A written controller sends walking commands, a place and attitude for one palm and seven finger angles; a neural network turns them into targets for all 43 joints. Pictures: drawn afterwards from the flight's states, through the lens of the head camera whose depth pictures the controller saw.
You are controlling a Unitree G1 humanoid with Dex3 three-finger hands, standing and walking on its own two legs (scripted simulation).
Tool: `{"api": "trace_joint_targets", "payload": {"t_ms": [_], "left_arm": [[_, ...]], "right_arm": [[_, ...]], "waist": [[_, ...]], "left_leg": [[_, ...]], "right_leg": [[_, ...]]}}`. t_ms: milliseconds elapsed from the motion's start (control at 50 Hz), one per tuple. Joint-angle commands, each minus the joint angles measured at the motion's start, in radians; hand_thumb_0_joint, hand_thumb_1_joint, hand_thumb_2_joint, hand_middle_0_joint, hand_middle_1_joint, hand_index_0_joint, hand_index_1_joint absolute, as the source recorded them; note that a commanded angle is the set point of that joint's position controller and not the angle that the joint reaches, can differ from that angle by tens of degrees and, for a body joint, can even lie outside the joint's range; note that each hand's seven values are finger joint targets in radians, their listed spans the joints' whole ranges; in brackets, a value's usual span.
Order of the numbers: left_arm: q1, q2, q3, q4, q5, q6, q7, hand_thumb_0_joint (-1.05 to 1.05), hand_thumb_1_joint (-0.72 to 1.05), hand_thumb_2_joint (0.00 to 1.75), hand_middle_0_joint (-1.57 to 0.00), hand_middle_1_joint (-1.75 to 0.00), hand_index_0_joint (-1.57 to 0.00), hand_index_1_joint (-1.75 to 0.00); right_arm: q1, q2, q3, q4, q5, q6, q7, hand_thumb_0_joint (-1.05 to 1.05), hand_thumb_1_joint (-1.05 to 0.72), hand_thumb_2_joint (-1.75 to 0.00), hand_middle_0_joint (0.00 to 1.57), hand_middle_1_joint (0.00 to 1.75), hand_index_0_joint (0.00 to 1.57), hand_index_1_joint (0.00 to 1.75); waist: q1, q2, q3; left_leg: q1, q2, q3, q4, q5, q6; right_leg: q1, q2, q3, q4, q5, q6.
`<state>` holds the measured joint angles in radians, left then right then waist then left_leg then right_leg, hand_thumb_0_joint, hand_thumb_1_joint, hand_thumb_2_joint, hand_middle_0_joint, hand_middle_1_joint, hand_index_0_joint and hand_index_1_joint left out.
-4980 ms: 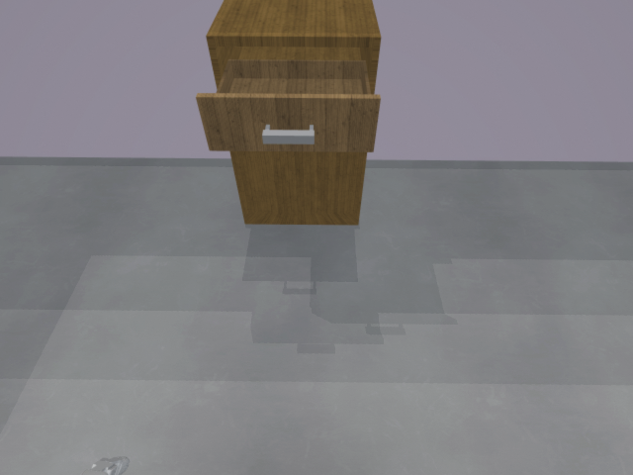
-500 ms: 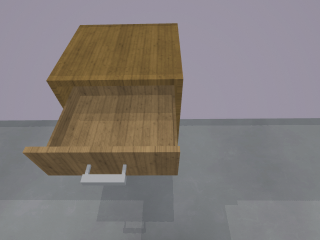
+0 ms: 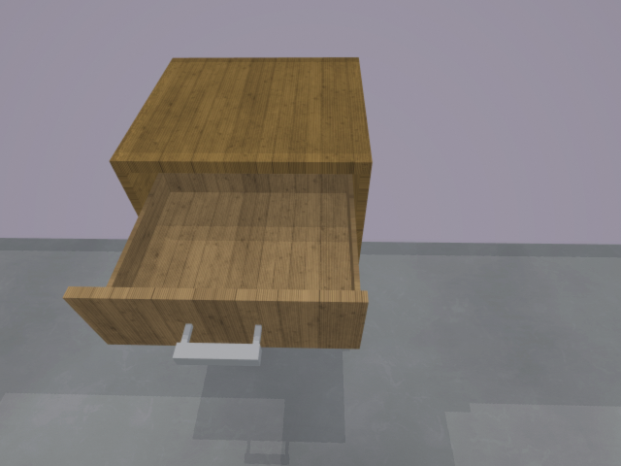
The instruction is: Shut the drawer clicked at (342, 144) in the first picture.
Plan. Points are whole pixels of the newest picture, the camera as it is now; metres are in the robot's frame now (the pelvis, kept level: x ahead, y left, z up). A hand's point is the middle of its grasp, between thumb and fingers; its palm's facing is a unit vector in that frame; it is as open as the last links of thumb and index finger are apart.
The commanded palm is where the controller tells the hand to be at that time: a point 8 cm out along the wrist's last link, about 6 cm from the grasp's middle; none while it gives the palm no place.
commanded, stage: come to a stop and stand still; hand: left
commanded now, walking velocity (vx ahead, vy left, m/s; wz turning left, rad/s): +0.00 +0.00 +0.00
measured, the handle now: (220, 341) +0.31 +0.17 -0.08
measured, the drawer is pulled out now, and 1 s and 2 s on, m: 0.28 0.28 0.27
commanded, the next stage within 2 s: look again from close up in 0.66 s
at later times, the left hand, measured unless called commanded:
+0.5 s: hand out of the picture +0.06 +0.17 -0.17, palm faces -0.01 -0.97 -0.22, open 7.3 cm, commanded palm none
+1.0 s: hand out of the picture +0.05 +0.15 -0.16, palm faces -0.01 -0.98 -0.22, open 7.3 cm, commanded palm none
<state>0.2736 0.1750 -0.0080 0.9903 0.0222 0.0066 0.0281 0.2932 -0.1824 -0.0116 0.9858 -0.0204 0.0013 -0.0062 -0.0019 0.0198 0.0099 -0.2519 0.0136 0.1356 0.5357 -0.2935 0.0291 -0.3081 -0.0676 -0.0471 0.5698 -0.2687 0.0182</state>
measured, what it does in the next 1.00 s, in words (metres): stands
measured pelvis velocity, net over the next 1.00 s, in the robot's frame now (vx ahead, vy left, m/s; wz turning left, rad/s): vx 0.03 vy -0.03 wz -0.01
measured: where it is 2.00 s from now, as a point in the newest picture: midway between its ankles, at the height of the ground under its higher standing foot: outside the picture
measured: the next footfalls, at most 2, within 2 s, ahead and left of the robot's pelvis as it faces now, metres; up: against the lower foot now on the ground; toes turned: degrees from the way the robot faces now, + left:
none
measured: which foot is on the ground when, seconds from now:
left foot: down 0.00-1.00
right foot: down 0.00-1.00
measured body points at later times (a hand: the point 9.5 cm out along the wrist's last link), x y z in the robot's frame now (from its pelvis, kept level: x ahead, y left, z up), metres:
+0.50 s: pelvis +0.03 -0.01 +0.01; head +0.05 -0.02 +0.46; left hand +0.06 +0.22 -0.15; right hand +0.05 -0.24 -0.15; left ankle +0.00 +0.10 -0.73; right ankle +0.02 -0.13 -0.73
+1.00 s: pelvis +0.03 -0.03 +0.01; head +0.05 -0.03 +0.46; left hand +0.05 +0.20 -0.15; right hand +0.02 -0.24 -0.16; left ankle +0.00 +0.10 -0.73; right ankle +0.02 -0.13 -0.73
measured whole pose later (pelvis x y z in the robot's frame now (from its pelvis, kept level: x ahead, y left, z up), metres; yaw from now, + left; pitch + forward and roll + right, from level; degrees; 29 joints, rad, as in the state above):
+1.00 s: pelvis +0.03 -0.03 +0.01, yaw +0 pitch +0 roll +1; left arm 0.26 0.17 -0.02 1.07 0.02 -0.01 0.03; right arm 0.27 -0.14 0.01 1.14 -0.01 -0.02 -0.02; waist 0.00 0.00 0.04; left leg -0.13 0.05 0.13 0.41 -0.27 -0.02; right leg -0.20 -0.02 -0.06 0.48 -0.27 -0.02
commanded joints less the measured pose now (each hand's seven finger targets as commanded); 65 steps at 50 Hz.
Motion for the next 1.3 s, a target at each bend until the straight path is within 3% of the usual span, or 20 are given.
{"api": "trace_joint_targets", "payload": {"t_ms": [0, 140, 200, 500, 640, 800, 980, 1100, 1280], "left_arm": [[0.028, 0.105, 0.021, -0.044, -0.004, -0.023, 0.01, 0.0, 0.9, 0.9, -0.2, -0.3, -0.2, -0.3], [0.046, 0.105, 0.019, -0.014, -0.006, -0.025, 0.013, 0.0, 0.9, 0.9, -0.2, -0.3, -0.2, -0.3], [0.04, 0.107, 0.017, -0.003, -0.007, -0.024, 0.013, 0.0, 0.9, 0.9, -0.2, -0.3, -0.2, -0.3], [0.031, 0.113, 0.017, 0.022, -0.009, -0.031, 0.015, 0.0, 0.9, 0.9, -0.2, -0.3, -0.2, -0.3], [0.034, 0.111, 0.018, 0.028, -0.009, -0.032, 0.017, 0.0, 0.9, 0.9, -0.2, -0.3, -0.2, -0.3], [0.033, 0.106, 0.015, 0.038, -0.01, -0.03, 0.015, 0.0, 0.9, 0.9, -0.2, -0.3, -0.2, -0.3], [0.048, 0.103, 0.015, 0.05, -0.008, -0.033, 0.016, 0.0, 0.9, 0.9, -0.2, -0.3, -0.2, -0.3], [0.055, 0.095, 0.012, 0.06, -0.009, -0.031, 0.014, 0.0, 0.9, 0.9, -0.2, -0.3, -0.2, -0.3], [0.076, 0.084, 0.012, 0.07, -0.009, -0.034, 0.016, 0.0, 0.9, 0.9, -0.2, -0.3, -0.2, -0.3]], "right_arm": [[0.04, -0.094, -0.014, -0.037, 0.004, -0.032, -0.004, 0.0, -0.9, -0.9, 0.2, 0.3, 0.2, 0.3], [0.025, -0.098, -0.01, 0.003, 0.008, -0.037, -0.011, 0.0, -0.9, -0.9, 0.2, 0.3, 0.2, 0.3], [0.027, -0.09, -0.007, 0.02, 0.008, -0.036, -0.013, 0.0, -0.9, -0.9, 0.2, 0.3, 0.2, 0.3], [0.028, -0.075, -0.004, 0.082, 0.009, -0.037, -0.017, 0.0, -0.9, -0.9, 0.2, 0.3, 0.2, 0.3], [0.035, -0.072, -0.003, 0.1, 0.01, -0.037, -0.018, 0.0, -0.9, -0.9, 0.2, 0.3, 0.2, 0.3], [0.041, -0.057, 0.0, 0.12, 0.011, -0.033, -0.018, 0.0, -0.9, -0.9, 0.2, 0.3, 0.2, 0.3], [0.055, -0.051, 0.0, 0.132, 0.014, -0.033, -0.017, 0.0, -0.9, -0.9, 0.2, 0.3, 0.2, 0.3], [0.061, -0.035, 0.001, 0.141, 0.014, -0.029, -0.017, 0.0, -0.9, -0.9, 0.2, 0.3, 0.2, 0.3], [0.074, -0.033, 0.0, 0.151, 0.015, -0.034, -0.02, 0.0, -0.9, -0.9, 0.2, 0.3, 0.2, 0.3]], "waist": [[-0.005, -0.04, 0.001], [-0.001, -0.015, -0.022], [-0.001, -0.014, 0.009], [0.0, -0.018, 0.006], [0.002, -0.026, -0.001], [0.003, -0.026, 0.038], [0.0, -0.033, 0.019], [0.001, -0.028, 0.055], [0.0, -0.023, 0.024]], "left_leg": [[0.033, 0.109, -0.143, -0.155, 0.111, 0.015], [0.094, 0.117, -0.121, -0.129, 0.255, 0.009], [0.09, 0.116, -0.118, -0.147, 0.244, 0.008], [0.126, 0.114, -0.1, -0.16, 0.291, 0.0], [0.139, 0.116, -0.099, -0.163, 0.287, -0.004], [0.122, 0.116, -0.09, -0.184, 0.224, -0.004], [0.128, 0.113, -0.089, -0.175, 0.197, -0.006], [0.106, 0.11, -0.086, -0.187, 0.144, -0.005], [0.122, 0.115, -0.087, -0.169, 0.182, -0.004]], "right_leg": [[0.017, -0.034, 0.082, -0.105, 0.074, -0.051], [0.053, -0.044, 0.073, -0.103, 0.176, -0.047], [0.049, -0.044, 0.073, -0.114, 0.18, -0.048], [0.096, -0.057, 0.076, -0.144, 0.288, -0.054], [0.102, -0.059, 0.078, -0.152, 0.289, -0.056], [0.087, -0.053, 0.08, -0.175, 0.242, -0.058], [0.089, -0.055, 0.091, -0.187, 0.234, -0.06], [0.068, -0.049, 0.092, -0.21, 0.174, -0.062], [0.076, -0.05, 0.091, -0.198, 0.205, -0.062]]}}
